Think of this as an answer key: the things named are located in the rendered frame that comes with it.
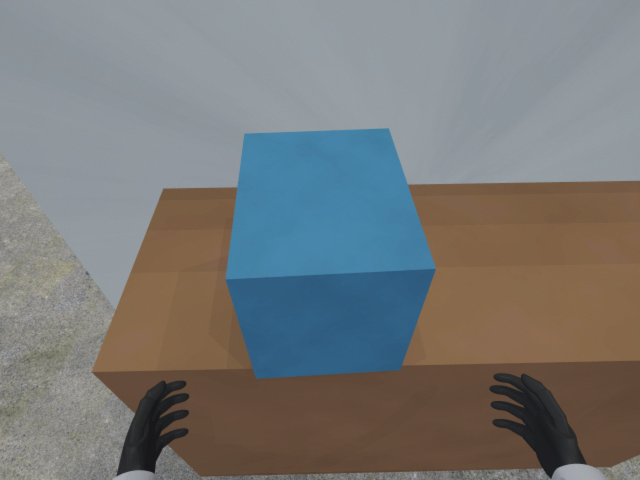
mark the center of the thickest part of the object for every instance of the carton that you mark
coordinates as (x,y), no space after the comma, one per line
(328,266)

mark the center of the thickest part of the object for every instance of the right robot hand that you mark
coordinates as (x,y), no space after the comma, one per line
(546,429)

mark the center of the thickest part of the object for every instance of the pedestal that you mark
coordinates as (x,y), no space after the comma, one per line
(539,278)

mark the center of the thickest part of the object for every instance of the left robot hand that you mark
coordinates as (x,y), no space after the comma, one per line
(143,443)

